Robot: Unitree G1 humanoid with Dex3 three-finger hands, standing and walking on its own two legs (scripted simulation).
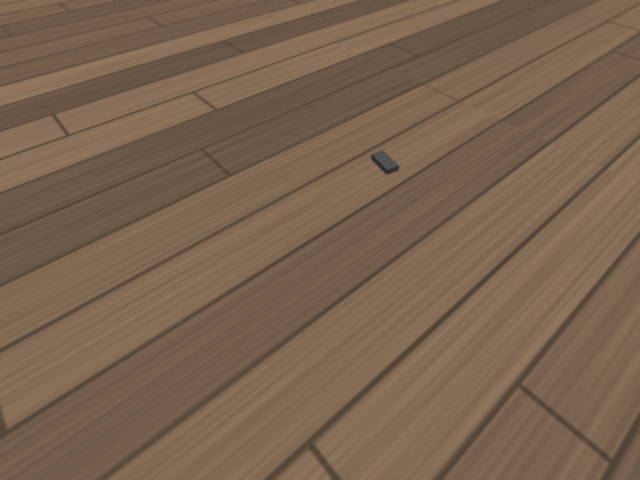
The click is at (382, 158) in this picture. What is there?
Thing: flat box
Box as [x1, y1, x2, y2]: [371, 151, 398, 173]
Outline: 371,154 371,158 386,173 398,169 398,165 383,151
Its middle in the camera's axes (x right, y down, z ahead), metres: +0.35 -0.38 +2.04
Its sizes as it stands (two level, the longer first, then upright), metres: 0.150 0.075 0.025
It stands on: the floor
